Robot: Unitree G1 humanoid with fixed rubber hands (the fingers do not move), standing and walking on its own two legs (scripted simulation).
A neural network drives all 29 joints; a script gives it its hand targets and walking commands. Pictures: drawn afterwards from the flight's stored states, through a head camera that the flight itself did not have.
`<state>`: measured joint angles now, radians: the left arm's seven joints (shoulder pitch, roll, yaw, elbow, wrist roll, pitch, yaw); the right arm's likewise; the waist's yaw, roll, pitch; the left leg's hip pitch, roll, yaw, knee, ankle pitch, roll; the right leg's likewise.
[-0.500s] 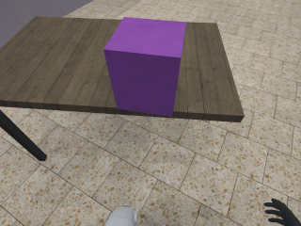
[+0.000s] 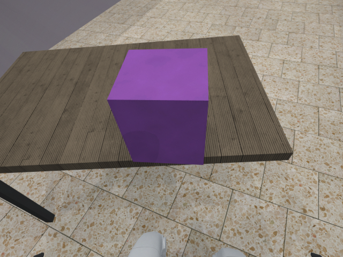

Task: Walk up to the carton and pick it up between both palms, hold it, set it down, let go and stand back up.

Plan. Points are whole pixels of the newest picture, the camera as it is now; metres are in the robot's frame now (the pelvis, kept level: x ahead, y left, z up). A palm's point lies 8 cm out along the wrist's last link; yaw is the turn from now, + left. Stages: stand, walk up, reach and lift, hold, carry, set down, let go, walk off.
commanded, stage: walk up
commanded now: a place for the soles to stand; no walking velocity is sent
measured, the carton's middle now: (167, 109) +0.47 +0.05 +0.06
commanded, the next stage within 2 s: none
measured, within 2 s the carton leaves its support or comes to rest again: neither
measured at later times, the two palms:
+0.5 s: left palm (44, 250) +0.15 +0.38 -0.13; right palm out of the picture +0.10 -0.27 -0.08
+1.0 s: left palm (45, 241) +0.16 +0.37 -0.10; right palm out of the picture +0.14 -0.28 -0.09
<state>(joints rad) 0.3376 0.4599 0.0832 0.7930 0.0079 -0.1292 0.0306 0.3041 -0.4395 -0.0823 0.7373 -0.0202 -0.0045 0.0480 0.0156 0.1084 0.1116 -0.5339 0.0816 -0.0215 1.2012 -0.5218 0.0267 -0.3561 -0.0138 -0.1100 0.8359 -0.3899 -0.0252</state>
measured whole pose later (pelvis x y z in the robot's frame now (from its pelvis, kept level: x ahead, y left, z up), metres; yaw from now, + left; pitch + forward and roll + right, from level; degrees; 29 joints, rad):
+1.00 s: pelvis +0.07 +0.05 +0.00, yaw -2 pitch -4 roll +0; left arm 0.14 0.41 0.06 0.97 0.02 -0.01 -0.01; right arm 0.17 -0.43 -0.04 0.94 0.00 -0.06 -0.03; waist 0.00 -0.01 0.10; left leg -0.43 0.05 0.00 0.87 -0.38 -0.01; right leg -0.37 -0.02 -0.03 0.89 -0.46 0.00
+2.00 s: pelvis +0.08 +0.04 +0.02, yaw +3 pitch -4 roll +0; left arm 0.12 0.38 0.06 1.01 0.01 0.01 -0.02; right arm 0.15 -0.40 -0.03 1.00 -0.02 -0.04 -0.02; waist 0.00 -0.01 0.10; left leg -0.33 0.03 -0.05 0.72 -0.31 -0.05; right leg -0.23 -0.05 -0.10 0.73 -0.43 0.00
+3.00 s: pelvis +0.07 +0.03 +0.02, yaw +0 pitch -5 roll +0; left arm 0.01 0.32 0.13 0.43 0.08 0.39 -0.01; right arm -0.03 -0.28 -0.06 0.98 -0.03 -0.25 0.02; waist 0.01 -0.08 0.22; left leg -0.32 0.08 -0.02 0.69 -0.29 -0.07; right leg -0.24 0.00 -0.06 0.71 -0.38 -0.01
